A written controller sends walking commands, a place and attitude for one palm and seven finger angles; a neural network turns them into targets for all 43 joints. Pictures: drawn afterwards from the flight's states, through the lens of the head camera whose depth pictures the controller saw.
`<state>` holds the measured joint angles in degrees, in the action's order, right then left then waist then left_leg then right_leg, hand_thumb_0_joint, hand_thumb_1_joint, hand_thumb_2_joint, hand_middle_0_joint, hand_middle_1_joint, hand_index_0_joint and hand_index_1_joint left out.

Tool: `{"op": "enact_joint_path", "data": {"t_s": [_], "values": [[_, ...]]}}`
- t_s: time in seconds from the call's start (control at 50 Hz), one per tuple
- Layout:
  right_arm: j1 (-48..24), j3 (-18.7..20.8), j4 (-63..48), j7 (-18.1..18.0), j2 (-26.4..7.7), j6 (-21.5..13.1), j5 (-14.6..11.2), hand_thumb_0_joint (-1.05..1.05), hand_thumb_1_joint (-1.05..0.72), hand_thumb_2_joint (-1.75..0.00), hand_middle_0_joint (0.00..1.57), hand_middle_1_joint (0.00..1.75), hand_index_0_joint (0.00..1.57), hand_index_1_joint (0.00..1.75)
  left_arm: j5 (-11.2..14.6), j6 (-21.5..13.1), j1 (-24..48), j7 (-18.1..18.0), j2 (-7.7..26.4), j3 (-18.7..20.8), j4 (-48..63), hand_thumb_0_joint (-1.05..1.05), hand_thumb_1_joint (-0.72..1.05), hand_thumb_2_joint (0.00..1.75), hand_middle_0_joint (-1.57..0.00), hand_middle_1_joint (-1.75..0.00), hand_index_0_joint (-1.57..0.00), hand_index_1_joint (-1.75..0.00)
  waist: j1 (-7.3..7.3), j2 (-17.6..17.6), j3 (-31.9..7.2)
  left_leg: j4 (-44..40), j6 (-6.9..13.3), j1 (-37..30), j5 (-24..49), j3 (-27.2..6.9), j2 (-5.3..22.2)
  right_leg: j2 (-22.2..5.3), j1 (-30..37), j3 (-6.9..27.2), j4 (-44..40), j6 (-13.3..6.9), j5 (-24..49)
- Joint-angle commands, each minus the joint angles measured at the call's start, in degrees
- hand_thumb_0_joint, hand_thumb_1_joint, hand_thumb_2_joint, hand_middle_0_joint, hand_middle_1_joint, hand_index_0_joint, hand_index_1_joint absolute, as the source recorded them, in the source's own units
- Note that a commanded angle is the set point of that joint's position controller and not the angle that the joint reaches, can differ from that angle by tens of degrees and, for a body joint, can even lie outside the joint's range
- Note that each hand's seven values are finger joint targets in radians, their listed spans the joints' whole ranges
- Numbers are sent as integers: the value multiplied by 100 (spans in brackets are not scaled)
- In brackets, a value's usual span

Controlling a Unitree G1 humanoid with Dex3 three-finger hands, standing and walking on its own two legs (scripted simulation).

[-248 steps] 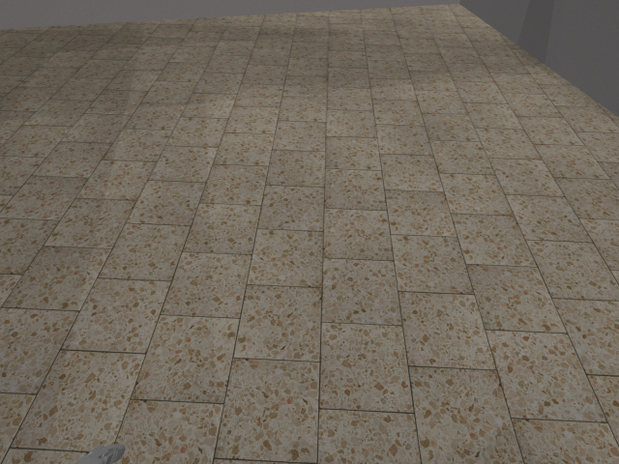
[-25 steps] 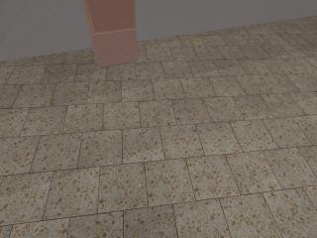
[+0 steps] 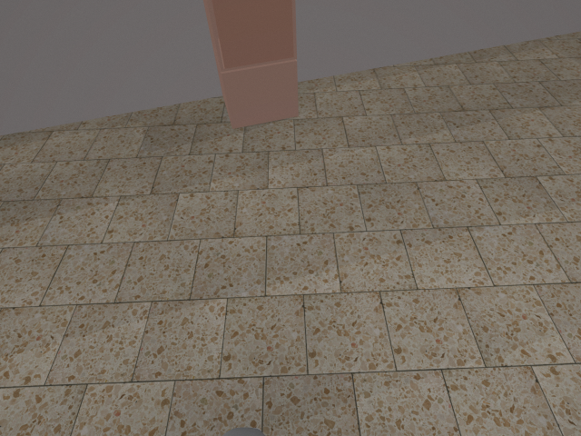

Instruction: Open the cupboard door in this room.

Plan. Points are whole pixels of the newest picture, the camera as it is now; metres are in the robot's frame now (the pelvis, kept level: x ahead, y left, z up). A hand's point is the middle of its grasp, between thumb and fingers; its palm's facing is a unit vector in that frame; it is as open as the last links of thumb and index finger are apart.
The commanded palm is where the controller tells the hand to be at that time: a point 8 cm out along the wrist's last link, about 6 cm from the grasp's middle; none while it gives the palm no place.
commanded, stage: turn or walk to find it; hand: left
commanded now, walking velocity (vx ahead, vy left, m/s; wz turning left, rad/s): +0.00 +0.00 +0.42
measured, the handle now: out of the picture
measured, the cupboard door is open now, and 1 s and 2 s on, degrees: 0 0 0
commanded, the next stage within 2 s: stand and wait in 0.36 s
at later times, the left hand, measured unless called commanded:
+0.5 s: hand out of the picture +0.01 +0.28 -0.17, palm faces +0.22 -0.94 -0.25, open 7.3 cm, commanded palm none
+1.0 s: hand out of the picture -0.04 +0.20 -0.18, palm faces +0.26 -0.95 -0.19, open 7.3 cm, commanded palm none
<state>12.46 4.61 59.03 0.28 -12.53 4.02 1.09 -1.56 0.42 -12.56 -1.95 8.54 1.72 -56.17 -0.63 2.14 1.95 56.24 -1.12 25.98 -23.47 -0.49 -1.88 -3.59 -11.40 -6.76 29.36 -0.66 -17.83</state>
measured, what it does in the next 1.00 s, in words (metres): steps on the spot: left foot, then right foot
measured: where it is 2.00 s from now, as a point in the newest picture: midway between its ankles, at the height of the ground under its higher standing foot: outside the picture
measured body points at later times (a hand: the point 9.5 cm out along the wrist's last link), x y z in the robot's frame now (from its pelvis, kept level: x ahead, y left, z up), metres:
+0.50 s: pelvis -0.01 +0.05 +0.00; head +0.01 +0.08 +0.45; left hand +0.00 +0.33 -0.15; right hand +0.11 -0.17 -0.14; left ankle -0.03 +0.15 -0.74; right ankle -0.01 -0.10 -0.67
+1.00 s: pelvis -0.01 +0.03 +0.00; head -0.01 +0.03 +0.45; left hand -0.05 +0.25 -0.16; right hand +0.04 -0.20 -0.16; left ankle -0.05 +0.16 -0.74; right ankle +0.01 -0.08 -0.74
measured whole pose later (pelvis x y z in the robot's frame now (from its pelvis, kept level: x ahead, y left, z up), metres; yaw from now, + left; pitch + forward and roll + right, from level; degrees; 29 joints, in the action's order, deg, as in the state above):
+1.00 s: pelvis -0.01 +0.03 +0.00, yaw +13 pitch -2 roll +0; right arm 15.6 1.3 65.8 -1.9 -9.8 0.4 0.6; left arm -0.5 0.6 -14.8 -1.7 8.7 0.3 -64.3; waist 0.4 -0.1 1.5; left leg 26.9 -1.3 9.8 -15.6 0.9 1.6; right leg -1.7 -10.8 -4.4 27.7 -0.1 -15.3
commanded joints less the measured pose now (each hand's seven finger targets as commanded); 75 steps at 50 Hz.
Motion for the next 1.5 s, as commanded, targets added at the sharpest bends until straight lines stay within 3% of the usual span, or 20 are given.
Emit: {"op": "enact_joint_path", "data": {"t_s": [0.0,0.12,0.18,0.2,0.22,0.24,0.26,0.34,0.42,0.52,0.6,0.62,0.66,0.7,0.74,0.82,0.88,0.94,1.24,1.48], "values": [[-65,67,-434,52,-385,-89,4,0,-90,-90,20,30,20,30,-2,-112,-45,-41,1088,244,395,0,90,90,-20,-30,-20,-30,37,-1118,111,820,-203,444,41,21,353,-1451,79,753,-1154,-638,1804],[-599,-44,-672,51,-270,-183,-57,0,-90,-90,20,30,20,30,-45,-64,-476,-11,1468,374,241,0,90,90,-20,-30,-20,-30,369,-1352,-147,-1101,-213,-125,-335,486,348,-1650,650,500,-544,-720,3101],[-139,-52,-588,30,-373,-235,-47,0,-90,-90,20,30,20,30,-3,-14,-277,2,1558,398,260,0,90,90,-20,-30,-20,-30,90,-1324,-351,-2374,-151,-977,585,687,293,-1529,409,174,-17,-379,2893],[116,-18,-535,42,-526,-285,-33,0,-90,-90,20,30,20,30,46,18,-224,13,1474,393,302,0,90,90,-20,-30,-20,-30,-52,-891,-506,-3188,-77,-1622,1385,573,408,-1375,87,-65,528,-101,2463],[265,85,-567,40,-1033,-346,2,0,-90,-90,20,30,20,30,83,61,-361,45,1201,362,419,0,90,90,-20,-30,-20,-30,-86,489,-745,-3534,293,-2480,2656,-738,1387,-823,-943,-339,1562,281,841],[553,182,-559,8,-1484,-334,-1,0,-90,-90,20,30,20,30,81,84,-224,59,864,242,642,0,90,90,-20,-30,-20,-30,-215,1660,-681,-3602,1018,-2667,4570,-1942,2505,-340,-1930,-197,2579,529,-1965],[775,191,-406,-77,-1443,-346,9,0,-90,-90,20,30,20,30,53,160,180,4,922,226,674,0,90,90,-20,-30,-20,-30,-408,1369,-748,-3624,1201,-2366,4390,-1916,2496,-319,-1875,358,3231,466,-1940],[17,22,-627,-155,-967,-408,13,0,-90,-90,20,30,20,30,64,122,188,107,939,268,439,0,90,90,-20,-30,-20,-30,-33,547,-412,-3598,1000,-2053,4059,-1106,1676,-318,-1954,579,3571,498,-728],[115,-15,-561,-179,-874,-433,-16,0,-90,-90,20,30,20,30,72,145,44,99,855,188,316,0,90,90,-20,-30,-20,-30,-24,485,-537,-3662,1032,-2313,4128,-889,1554,-197,-1698,523,2967,527,-578],[115,-26,-455,-172,-803,-395,25,0,-90,-90,20,30,20,30,79,148,168,66,709,95,308,0,90,90,-20,-30,-20,-30,-58,489,-248,-3818,1091,-1820,3296,-1079,1594,-86,-1034,485,1777,456,-742],[-22,-57,-318,-158,-708,-385,-7,0,-90,-90,20,30,20,30,82,38,-404,31,640,41,27,0,90,90,-20,-30,-20,-30,189,391,-291,-3522,841,-1383,2632,-980,1345,20,17,358,34,380,222],[-16,-72,-267,-140,-591,-400,-45,0,-90,-90,20,30,20,30,66,-17,-594,9,732,48,-68,0,90,90,-20,-30,-20,-30,258,133,-288,-3254,606,-1136,2164,-806,1124,-79,466,457,-654,367,786],[185,-203,-270,-97,-74,-391,-111,0,-90,-90,20,30,20,30,34,-133,-409,-22,1225,59,-75,0,90,90,-20,-30,-20,-30,36,-1263,-125,-2661,79,-574,434,-89,292,-1381,451,1894,-1270,-204,1086],[-8,-164,-266,-109,-252,-247,-20,0,-90,-90,20,30,20,30,40,-137,-247,-2,1278,117,-4,0,90,90,-20,-30,-20,-30,165,-1898,261,-1907,74,-741,-284,-157,314,-1543,-473,2232,-1785,-717,280],[182,-179,-48,-119,-189,-268,-26,0,-90,-90,20,30,20,30,48,-136,-159,4,1007,52,-91,0,90,90,-20,-30,-20,-30,44,-1210,219,-1747,81,-860,-8,-106,364,-1257,-342,1802,-1448,-754,1023],[431,-240,203,-166,-52,-297,-42,0,-90,-90,20,30,20,30,84,-143,-209,5,909,43,-283,0,90,90,-20,-30,-20,-30,16,-874,-59,-2490,6,-1235,538,63,448,-961,-10,1247,-1009,-553,1772],[613,-287,408,-203,-140,-411,-38,0,-90,-90,20,30,20,30,132,-127,-280,11,733,-8,-407,0,90,90,-20,-30,-20,-30,27,-425,-125,-3263,80,-1915,2068,-154,773,-513,-322,880,-783,-150,1398],[507,-319,528,-221,-174,-483,-60,0,-90,-90,20,30,20,30,142,-64,-307,7,692,-32,-588,0,90,90,-20,-30,-20,-30,113,221,30,-3518,148,-1540,2325,-276,916,-328,118,677,-701,44,1240],[758,-332,617,-241,-26,-494,-66,0,-90,-90,20,30,20,30,108,-65,-742,-12,433,-118,-886,0,90,90,-20,-30,-20,-30,113,-184,457,-3920,201,-1340,1091,-233,789,-291,-87,746,-1026,73,515],[580,-142,77,-138,-237,-329,-13,0,-90,-90,20,30,20,30,54,16,-589,-30,659,161,-363,0,90,90,-20,-30,-20,-30,127,-182,201,-3364,345,-309,757,-712,706,-510,-210,493,-421,91,-252]]}}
